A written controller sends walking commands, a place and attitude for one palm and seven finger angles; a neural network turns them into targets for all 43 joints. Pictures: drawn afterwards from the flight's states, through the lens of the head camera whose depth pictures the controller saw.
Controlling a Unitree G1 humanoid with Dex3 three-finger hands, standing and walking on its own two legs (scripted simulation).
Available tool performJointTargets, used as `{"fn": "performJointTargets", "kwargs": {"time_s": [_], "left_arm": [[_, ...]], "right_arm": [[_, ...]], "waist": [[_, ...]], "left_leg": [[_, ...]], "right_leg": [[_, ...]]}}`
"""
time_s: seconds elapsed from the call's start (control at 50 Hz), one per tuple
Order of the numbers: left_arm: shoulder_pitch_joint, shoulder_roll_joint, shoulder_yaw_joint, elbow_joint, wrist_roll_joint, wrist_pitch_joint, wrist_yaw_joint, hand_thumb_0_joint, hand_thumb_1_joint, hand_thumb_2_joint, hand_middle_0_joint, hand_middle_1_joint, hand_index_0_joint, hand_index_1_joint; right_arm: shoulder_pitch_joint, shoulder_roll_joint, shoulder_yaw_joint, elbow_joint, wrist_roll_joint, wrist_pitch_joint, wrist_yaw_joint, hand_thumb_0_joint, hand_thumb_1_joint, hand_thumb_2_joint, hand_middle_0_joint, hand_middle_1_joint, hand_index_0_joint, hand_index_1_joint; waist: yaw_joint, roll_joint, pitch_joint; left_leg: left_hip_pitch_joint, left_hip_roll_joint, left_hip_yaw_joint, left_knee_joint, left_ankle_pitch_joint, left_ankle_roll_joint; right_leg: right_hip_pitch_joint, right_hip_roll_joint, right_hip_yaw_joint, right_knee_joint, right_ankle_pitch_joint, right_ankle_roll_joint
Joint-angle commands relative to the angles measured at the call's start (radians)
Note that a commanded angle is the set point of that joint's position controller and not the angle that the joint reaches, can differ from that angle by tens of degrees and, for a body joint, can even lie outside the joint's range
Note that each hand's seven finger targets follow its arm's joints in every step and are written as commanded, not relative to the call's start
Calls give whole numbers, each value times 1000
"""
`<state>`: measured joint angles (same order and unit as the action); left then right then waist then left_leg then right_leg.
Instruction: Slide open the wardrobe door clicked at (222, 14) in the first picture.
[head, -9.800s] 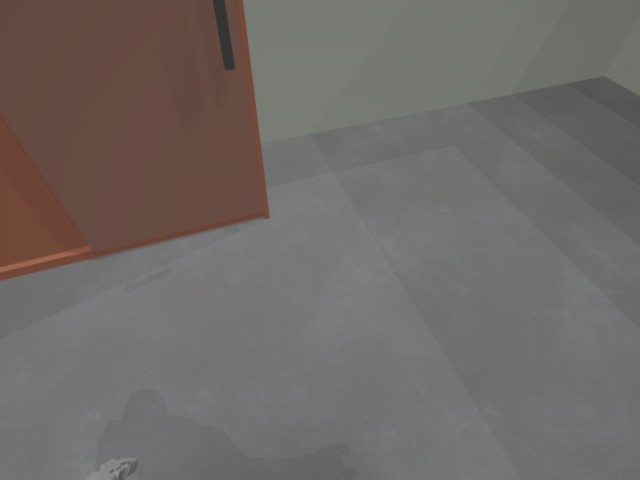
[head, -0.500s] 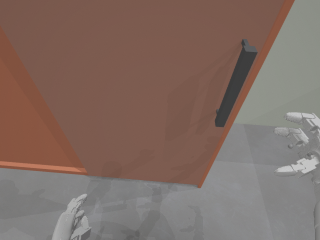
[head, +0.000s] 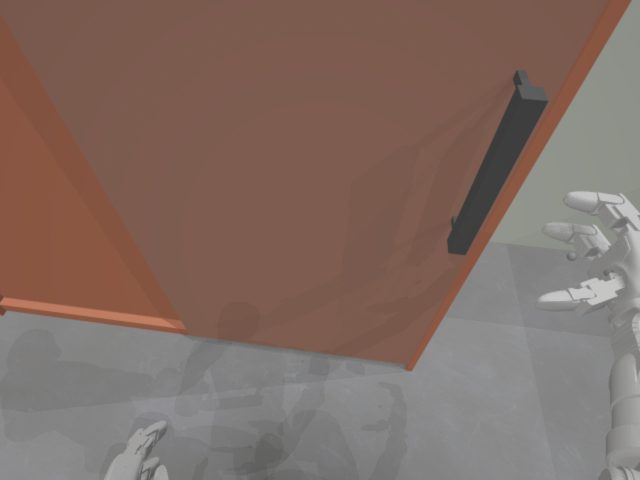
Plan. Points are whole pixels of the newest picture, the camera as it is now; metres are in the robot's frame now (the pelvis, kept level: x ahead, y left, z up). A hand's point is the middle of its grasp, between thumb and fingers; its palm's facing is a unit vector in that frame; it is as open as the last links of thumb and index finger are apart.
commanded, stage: move the hooked fingers beside the handle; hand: right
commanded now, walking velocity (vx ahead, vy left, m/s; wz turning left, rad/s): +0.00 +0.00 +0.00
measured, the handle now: (484, 174) +0.51 -0.18 +0.11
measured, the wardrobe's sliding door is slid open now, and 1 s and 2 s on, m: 0.00 0.00 0.00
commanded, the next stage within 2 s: feel for the door with the fingertips in 1.52 s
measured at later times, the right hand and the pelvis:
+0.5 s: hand (547, 219) +0.44 -0.25 +0.10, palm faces +0.06 +1.00 -0.01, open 14.0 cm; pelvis +0.00 +0.00 -0.01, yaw +1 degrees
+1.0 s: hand (539, 206) +0.47 -0.25 +0.10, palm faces +0.05 +1.00 +0.00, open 13.7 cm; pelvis +0.00 -0.01 -0.01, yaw +1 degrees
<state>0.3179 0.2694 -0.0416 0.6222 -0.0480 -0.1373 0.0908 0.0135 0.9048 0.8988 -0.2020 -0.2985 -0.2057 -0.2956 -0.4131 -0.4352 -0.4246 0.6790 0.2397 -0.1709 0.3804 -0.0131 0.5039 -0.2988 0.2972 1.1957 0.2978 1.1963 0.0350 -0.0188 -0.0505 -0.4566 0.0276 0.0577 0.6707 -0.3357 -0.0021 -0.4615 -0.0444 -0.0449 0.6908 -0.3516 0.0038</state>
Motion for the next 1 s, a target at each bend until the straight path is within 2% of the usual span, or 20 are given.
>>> {"fn": "performJointTargets", "kwargs": {"time_s": [0.0, 0.06, 0.1, 0.18, 0.26, 0.32, 0.4, 0.44, 0.48, 0.52, 0.54, 0.6, 0.64, 0.66, 0.7, 0.74, 0.78, 0.86, 0.92, 0.98], "left_arm": [[14, 153, 62, -117, -4, -25, 14, 0, 900, 900, -200, -300, -200, -300], [31, 163, 63, -98, -1, -12, 17, 0, 900, 900, -200, -300, -200, -300], [37, 159, 65, -103, 0, -4, 14, 0, 900, 900, -200, -300, -200, -300], [56, 158, 64, -90, 3, 7, 13, 0, 900, 900, -200, -300, -200, -300], [66, 160, 68, -85, 3, 23, 5, 0, 900, 900, -200, -300, -200, -300], [86, 172, 67, -79, 7, 41, 3, 0, 900, 900, -200, -300, -200, -300], [103, 169, 70, -88, 10, 60, -3, 0, 900, 900, -200, -300, -200, -300], [108, 165, 70, -81, 11, 64, -5, 0, 900, 900, -200, -300, -200, -300], [122, 171, 71, -77, 12, 73, -4, 0, 900, 900, -200, -300, -200, -300], [128, 172, 74, -71, 12, 80, -5, 0, 900, 900, -200, -300, -200, -300], [127, 169, 73, -71, 12, 82, -7, 0, 900, 900, -200, -300, -200, -300], [147, 177, 75, -65, 15, 94, -9, 0, 900, 900, -200, -300, -200, -300], [147, 175, 70, -62, 15, 100, -10, 0, 900, 900, -200, -300, -200, -300], [157, 180, 72, -55, 16, 102, -8, 0, 900, 900, -200, -300, -200, -300], [169, 179, 70, -50, 21, 108, -9, 0, 900, 900, -200, -300, -200, -300], [176, 176, 78, -57, 26, 108, -15, 0, 900, 900, -200, -300, -200, -300], [179, 176, 75, -57, 24, 117, -17, 0, 900, 900, -200, -300, -200, -300], [176, 181, 72, -57, 19, 129, -13, 0, 900, 900, -200, -300, -200, -300], [176, 174, 74, -60, 21, 129, -15, 0, 900, 900, -200, -300, -200, -300], [177, 172, 74, -67, 23, 129, -20, 0, 900, 900, -200, -300, -200, -300]], "right_arm": [[-368, -263, -35, -160, 29, -74, 10, 0, 500, -300, 300, 1200, 300, 1200], [-458, -313, -52, -91, 11, -76, 6, 0, 500, -300, 300, 1200, 300, 1200], [-476, -328, -58, -102, 5, -90, 6, 0, 500, -300, 300, 1200, 300, 1200], [-574, -288, -5, -72, 2, -118, 5, 0, 500, -300, 300, 1200, 300, 1200], [-566, -298, -17, -8, -10, -121, -5, 0, 500, -300, 300, 1200, 300, 1200], [-594, -366, -64, 68, -21, -117, -16, 0, 500, -300, 300, 1200, 300, 1200], [-653, -401, -75, 45, -39, -153, -17, 0, 500, -300, 300, 1200, 300, 1200], [-671, -371, -53, 66, -36, -165, -12, 0, 500, -300, 300, 1200, 300, 1200], [-684, -369, -48, 105, -34, -167, -7, 0, 500, -300, 300, 1200, 300, 1200], [-687, -379, -55, 125, -39, -167, -4, 0, 500, -300, 300, 1200, 300, 1200], [-704, -354, -31, 114, -42, -167, -4, 0, 500, -300, 300, 1200, 300, 1200], [-711, -381, -56, 161, -42, -159, -10, 0, 500, -300, 300, 1200, 300, 1200], [-763, -364, -24, 183, -52, -157, -15, 0, 500, -300, 300, 1200, 300, 1200], [-792, -390, -39, 200, -61, -159, -21, 0, 500, -300, 300, 1200, 300, 1200], [-847, -406, -37, 186, -75, -176, -32, 0, 500, -300, 300, 1200, 300, 1200], [-793, -405, -62, 162, -70, -194, -35, 0, 500, -300, 300, 1200, 300, 1200], [-769, -410, -65, 192, -65, -192, -31, 0, 500, -300, 300, 1200, 300, 1200], [-792, -424, -60, 235, -70, -176, -19, 0, 500, -300, 300, 1200, 300, 1200], [-818, -384, -29, 182, -68, -183, -18, 0, 500, -300, 300, 1200, 300, 1200], [-783, -344, -13, 180, -56, -182, -24, 0, 500, -300, 300, 1200, 300, 1200]], "waist": [[7, -17, -279], [19, -19, -262], [12, -59, -316], [36, -55, -327], [28, -71, -337], [33, -9, -328], [34, -65, -388], [43, -90, -383], [52, -43, -373], [48, -71, -387], [55, -106, -388], [60, -36, -380], [75, -62, -352], [84, -52, -348], [87, -93, -381], [66, -103, -463], [73, -58, -426], [82, -54, -377], [85, -125, -416], [85, -83, -411]], "left_leg": [[117, -38, -21, -63, 333, 17], [83, -36, -20, -62, 286, 18], [108, -35, -30, -54, 318, 19], [78, -41, -23, -41, 333, 22], [71, -40, -23, -34, 343, 20], [82, -40, -27, -31, 338, 15], [84, -45, -31, -12, 374, 18], [67, -48, -30, -11, 377, 18], [58, -52, -26, -9, 368, 18], [50, -52, -26, -7, 364, 18], [30, -51, -25, -7, 361, 18], [27, -55, -22, -7, 358, 14], [-1, -52, -25, -10, 315, 13], [-15, -53, -25, -9, 303, 13], [-23, -54, -26, 2, 313, 16], [-3, -57, -26, 13, 345, 16], [6, -60, -27, 10, 354, 14], [-8, -59, -27, 4, 314, 13], [-38, -61, -22, 7, 308, 16], [-39, -65, -16, 11, 317, 17]], "right_leg": [[121, 34, 31, -70, 282, -32], [96, 35, 40, -66, 242, -31], [114, 38, 32, -54, 274, -33], [129, 33, 41, -37, 305, -34], [115, 35, 40, -34, 311, -30], [62, 34, 37, -30, 287, -34], [87, 32, 36, -15, 337, -35], [95, 31, 34, -8, 344, -32], [78, 29, 38, -4, 337, -37], [83, 28, 39, -5, 339, -33], [100, 28, 37, -2, 346, -33], [73, 24, 42, 2, 341, -36], [47, 28, 40, 0, 285, -36], [43, 24, 45, 4, 279, -37], [67, 24, 51, 12, 310, -35], [114, 22, 53, 24, 367, -30], [75, 22, 46, 29, 356, -37], [23, 23, 45, 20, 286, -37], [87, 21, 52, 24, 319, -33], [88, 19, 52, 29, 335, -35]]}}
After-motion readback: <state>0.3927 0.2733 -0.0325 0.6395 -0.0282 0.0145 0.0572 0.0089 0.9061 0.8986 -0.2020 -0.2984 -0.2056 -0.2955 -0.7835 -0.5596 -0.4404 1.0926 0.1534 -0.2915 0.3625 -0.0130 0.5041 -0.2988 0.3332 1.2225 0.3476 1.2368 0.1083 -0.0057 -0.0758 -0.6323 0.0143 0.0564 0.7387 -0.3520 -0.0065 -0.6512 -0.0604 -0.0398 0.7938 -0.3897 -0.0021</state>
